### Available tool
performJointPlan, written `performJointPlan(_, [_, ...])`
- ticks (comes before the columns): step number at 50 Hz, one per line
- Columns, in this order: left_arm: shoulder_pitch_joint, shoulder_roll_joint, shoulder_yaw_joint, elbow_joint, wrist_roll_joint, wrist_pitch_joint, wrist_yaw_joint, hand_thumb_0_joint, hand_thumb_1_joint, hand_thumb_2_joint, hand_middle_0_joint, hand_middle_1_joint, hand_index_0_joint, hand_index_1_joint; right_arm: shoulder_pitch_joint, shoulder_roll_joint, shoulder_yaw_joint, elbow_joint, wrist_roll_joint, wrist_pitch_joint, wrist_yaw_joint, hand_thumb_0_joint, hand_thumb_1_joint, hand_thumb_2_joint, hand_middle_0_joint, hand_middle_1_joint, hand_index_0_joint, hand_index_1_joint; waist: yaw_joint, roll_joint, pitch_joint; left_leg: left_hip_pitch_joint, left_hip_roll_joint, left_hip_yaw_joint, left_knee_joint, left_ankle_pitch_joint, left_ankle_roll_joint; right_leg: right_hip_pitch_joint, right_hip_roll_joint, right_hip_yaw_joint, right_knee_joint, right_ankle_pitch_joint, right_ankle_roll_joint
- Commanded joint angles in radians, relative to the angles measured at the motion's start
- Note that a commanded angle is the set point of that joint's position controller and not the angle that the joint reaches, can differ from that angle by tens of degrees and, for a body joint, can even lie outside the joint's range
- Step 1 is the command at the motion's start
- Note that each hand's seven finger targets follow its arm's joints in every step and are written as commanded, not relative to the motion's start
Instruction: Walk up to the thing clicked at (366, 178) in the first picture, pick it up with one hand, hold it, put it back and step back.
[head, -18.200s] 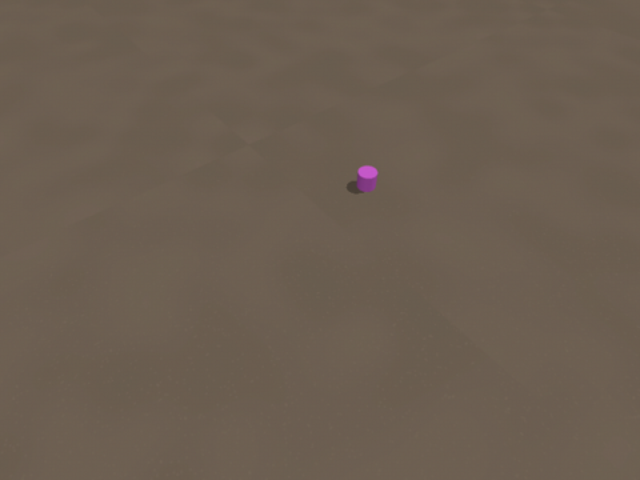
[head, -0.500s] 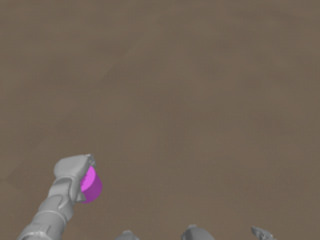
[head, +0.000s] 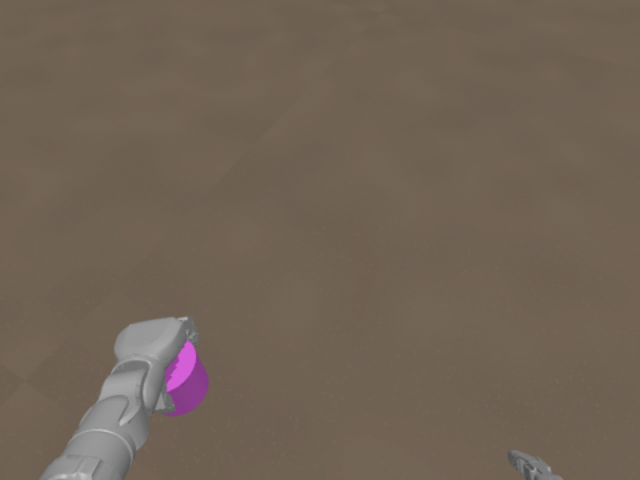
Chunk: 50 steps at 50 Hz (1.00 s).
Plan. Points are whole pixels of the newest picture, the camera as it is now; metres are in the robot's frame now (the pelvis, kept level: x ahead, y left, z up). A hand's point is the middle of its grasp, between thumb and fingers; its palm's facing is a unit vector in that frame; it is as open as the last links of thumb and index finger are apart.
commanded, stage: hold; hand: left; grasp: from above
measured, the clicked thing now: (173, 376) +0.30 +0.23 -0.13
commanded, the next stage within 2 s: crouch in 1.46 s
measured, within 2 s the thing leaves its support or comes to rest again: neither
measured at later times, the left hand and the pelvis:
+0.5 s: hand (159, 386) +0.26 +0.22 -0.07, palm faces -0.50 -0.07 -0.87, open 11.1 cm; pelvis -0.01 +0.00 +0.01, yaw +0 degrees
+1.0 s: hand (154, 391) +0.25 +0.22 -0.05, palm faces -0.49 -0.07 -0.87, open 11.1 cm; pelvis -0.02 +0.00 +0.01, yaw +0 degrees
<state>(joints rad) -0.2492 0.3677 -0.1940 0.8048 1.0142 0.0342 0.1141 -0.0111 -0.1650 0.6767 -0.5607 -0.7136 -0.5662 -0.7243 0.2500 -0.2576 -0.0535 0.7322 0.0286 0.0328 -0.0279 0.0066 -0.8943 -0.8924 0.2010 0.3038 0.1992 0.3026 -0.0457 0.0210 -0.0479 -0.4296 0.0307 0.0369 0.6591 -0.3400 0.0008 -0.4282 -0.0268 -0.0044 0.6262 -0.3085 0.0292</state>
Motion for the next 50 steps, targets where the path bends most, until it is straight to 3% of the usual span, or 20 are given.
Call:
performJointPlan(1, [-0.361, 0.241, 0.105, -0.258, 0.007, -0.001, 0.052, 0.000, 0.478, 1.089, -0.883, -0.869, -0.873, -0.880, -0.007, -0.159, -0.055, -0.103, 0.002, -0.025, -0.005, 0.000, -0.889, -0.894, 0.200, 0.299, 0.200, 0.299, 0.009, 0.058, -0.325, 0.243, -0.036, -0.020, -0.065, 0.422, -0.015, 0.111, 0.044, -0.013, -0.077, 0.334, -0.032])
performJointPlan(2, [-0.373, 0.226, 0.096, -0.275, 0.006, -0.002, 0.047, 0.000, 0.475, 1.089, -0.876, -0.877, -0.868, -0.885, -0.008, -0.158, -0.054, -0.108, 0.004, -0.025, -0.005, 0.000, -0.888, -0.893, 0.200, 0.299, 0.200, 0.299, 0.000, 0.055, -0.322, 0.244, -0.036, -0.019, -0.068, 0.422, -0.015, 0.106, 0.043, -0.011, -0.076, 0.339, -0.032])
performJointPlan(5, [-0.379, 0.255, 0.110, -0.291, 0.009, -0.003, 0.041, 0.000, 0.479, 1.071, -0.880, -0.860, -0.871, -0.869, -0.016, -0.164, -0.057, -0.111, 0.003, -0.025, -0.005, 0.000, -0.889, -0.894, 0.200, 0.299, 0.200, 0.299, 0.013, 0.076, -0.314, 0.261, -0.030, -0.024, -0.082, 0.424, -0.020, 0.102, 0.049, -0.018, -0.087, 0.316, -0.036])
performJointPlan(9, [-0.381, 0.246, 0.105, -0.301, 0.010, -0.004, 0.036, 0.000, 0.479, 1.069, -0.879, -0.866, -0.872, -0.874, -0.029, -0.161, -0.054, -0.120, 0.004, -0.024, -0.004, 0.000, -0.889, -0.894, 0.200, 0.299, 0.200, 0.299, 0.011, 0.076, -0.287, 0.249, -0.031, -0.018, -0.099, 0.378, -0.017, 0.111, 0.048, -0.014, -0.103, 0.288, -0.036])
performJointPlan(13, [-0.377, 0.239, 0.101, -0.307, 0.012, -0.001, 0.027, 0.000, 0.441, 1.090, -0.854, -0.875, -0.843, -0.888, -0.030, -0.159, -0.052, -0.122, 0.004, -0.022, -0.002, 0.000, -0.891, -0.895, 0.200, 0.300, 0.200, 0.300, 0.012, 0.066, -0.302, 0.259, -0.030, -0.016, -0.104, 0.403, -0.013, 0.134, 0.047, -0.012, -0.106, 0.315, -0.035])
performJointPlan(25, [-0.375, 0.252, 0.109, -0.343, 0.002, -0.016, 0.008, 0.000, 0.427, 1.056, -0.841, -0.888, -0.838, -0.892, -0.084, -0.155, -0.042, -0.148, 0.006, -0.024, -0.008, 0.000, -0.899, -0.897, 0.200, 0.300, 0.200, 0.300, 0.020, 0.056, -0.258, 0.269, -0.031, -0.024, -0.154, 0.259, -0.008, 0.128, 0.043, -0.015, -0.153, 0.195, -0.034])
performJointPlan(32, [-0.387, 0.250, 0.104, -0.372, -0.004, -0.013, -0.002, 0.000, 0.451, 1.074, -0.852, -0.902, -0.851, -0.903, -0.103, -0.148, -0.034, -0.146, 0.008, -0.025, -0.014, 0.000, -0.897, -0.897, 0.200, 0.300, 0.200, 0.300, 0.017, 0.043, -0.256, 0.266, -0.041, -0.013, -0.158, 0.260, 0.001, 0.158, 0.035, -0.003, -0.167, 0.214, -0.028])
performJointPlan(40, [-0.389, 0.248, 0.096, -0.383, -0.002, -0.012, -0.027, 0.000, 0.467, 1.039, -0.844, -0.919, -0.854, -0.909, -0.135, -0.143, -0.027, -0.156, 0.013, -0.027, -0.018, 0.000, -0.899, -0.897, 0.200, 0.300, 0.200, 0.300, 0.025, 0.044, -0.234, 0.270, -0.041, -0.015, -0.181, 0.221, 0.001, 0.153, 0.036, -0.007, -0.184, 0.171, -0.032])
performJointPlan(41, [-0.385, 0.264, 0.110, -0.396, 0.000, -0.010, -0.029, 0.000, 0.466, 1.034, -0.843, -0.920, -0.854, -0.909, -0.136, -0.144, -0.028, -0.154, 0.013, -0.026, -0.019, 0.000, -0.901, -0.898, 0.200, 0.300, 0.200, 0.300, 0.036, 0.054, -0.251, 0.280, -0.042, -0.014, -0.181, 0.232, 0.000, 0.163, 0.035, -0.006, -0.183, 0.181, -0.032])
performJointPlan(44, [-0.383, 0.246, 0.098, -0.390, -0.001, -0.006, -0.033, 0.000, 0.474, 1.047, -0.840, -0.940, -0.854, -0.926, -0.145, -0.137, -0.025, -0.159, 0.015, -0.026, -0.019, 0.000, -0.899, -0.897, 0.200, 0.300, 0.200, 0.300, 0.033, 0.043, -0.230, 0.273, -0.040, -0.014, -0.187, 0.233, 0.001, 0.164, 0.038, -0.010, -0.186, 0.181, -0.033])
performJointPlan(45, [-0.397, 0.234, 0.087, -0.388, -0.002, -0.006, -0.035, 0.000, 0.465, 1.055, -0.838, -0.933, -0.850, -0.921, -0.136, -0.141, -0.026, -0.154, 0.012, -0.026, -0.018, 0.000, -0.898, -0.897, 0.200, 0.299, 0.200, 0.299, 0.020, 0.047, -0.234, 0.285, -0.038, -0.016, -0.187, 0.234, 0.000, 0.160, 0.038, -0.009, -0.188, 0.185, -0.031])
performJointPlan(48, [-0.404, 0.272, 0.109, -0.383, -0.006, -0.010, -0.042, 0.000, 0.463, 1.064, -0.846, -0.920, -0.852, -0.913, -0.143, -0.149, -0.028, -0.159, 0.016, -0.026, -0.019, 0.000, -0.898, -0.897, 0.200, 0.300, 0.200, 0.300, 0.035, 0.057, -0.240, 0.294, -0.028, -0.029, -0.200, 0.230, -0.005, 0.166, 0.043, -0.018, -0.187, 0.174, -0.034])
performJointPlan(50, [-0.389, 0.260, 0.101, -0.363, 0.003, -0.012, -0.048, 0.000, 0.432, 1.084, -0.838, -0.923, -0.837, -0.924, -0.143, -0.140, -0.023, -0.154, 0.013, -0.024, -0.018, 0.000, -0.902, -0.899, 0.200, 0.300, 0.199, 0.300, 0.033, 0.055, -0.231, 0.290, -0.032, -0.026, -0.199, 0.245, -0.003, 0.166, 0.039, -0.016, -0.190, 0.185, -0.035])
